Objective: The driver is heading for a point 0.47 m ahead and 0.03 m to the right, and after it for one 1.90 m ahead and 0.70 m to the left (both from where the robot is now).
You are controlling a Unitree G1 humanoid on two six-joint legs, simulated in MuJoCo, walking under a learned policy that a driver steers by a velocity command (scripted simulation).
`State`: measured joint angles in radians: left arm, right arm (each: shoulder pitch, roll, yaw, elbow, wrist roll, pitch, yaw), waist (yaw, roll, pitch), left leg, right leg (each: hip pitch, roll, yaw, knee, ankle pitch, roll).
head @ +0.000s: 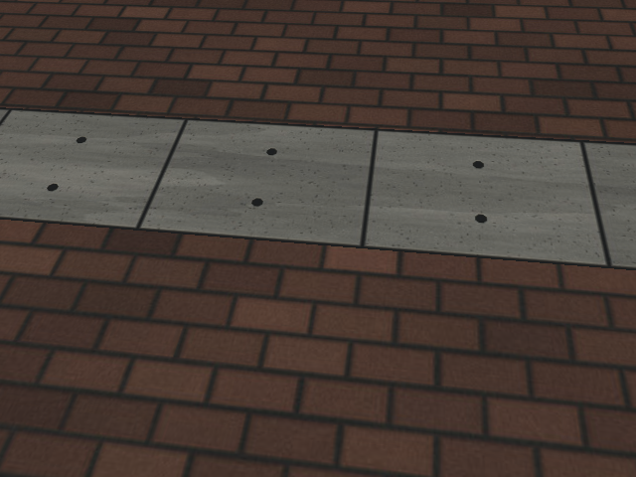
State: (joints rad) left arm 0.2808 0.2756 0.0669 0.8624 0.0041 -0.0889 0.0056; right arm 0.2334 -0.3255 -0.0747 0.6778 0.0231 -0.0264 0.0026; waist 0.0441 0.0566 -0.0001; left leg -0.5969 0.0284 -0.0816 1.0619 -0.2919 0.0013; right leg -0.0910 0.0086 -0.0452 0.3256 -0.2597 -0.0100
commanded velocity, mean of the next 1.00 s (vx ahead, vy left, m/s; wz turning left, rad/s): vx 0.11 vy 0.00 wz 0.11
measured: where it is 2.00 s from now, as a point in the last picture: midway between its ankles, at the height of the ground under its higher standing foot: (322, 386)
